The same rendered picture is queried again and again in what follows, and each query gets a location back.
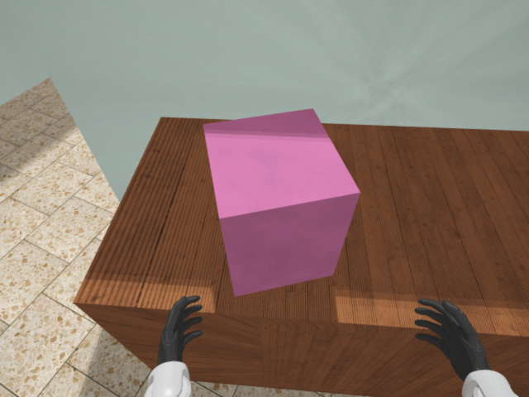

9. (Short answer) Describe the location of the left robot forearm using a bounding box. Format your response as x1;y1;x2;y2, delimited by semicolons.
144;361;193;397

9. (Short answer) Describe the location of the right robot hand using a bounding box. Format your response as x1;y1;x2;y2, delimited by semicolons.
414;299;491;382

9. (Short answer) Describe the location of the pedestal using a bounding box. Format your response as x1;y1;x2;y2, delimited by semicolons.
73;117;529;397

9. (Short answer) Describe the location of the right robot forearm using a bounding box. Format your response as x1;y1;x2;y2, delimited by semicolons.
462;370;518;397

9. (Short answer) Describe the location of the carton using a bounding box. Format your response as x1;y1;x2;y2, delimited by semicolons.
203;108;360;297

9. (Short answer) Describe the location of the left robot hand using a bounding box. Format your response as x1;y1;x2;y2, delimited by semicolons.
157;295;203;366

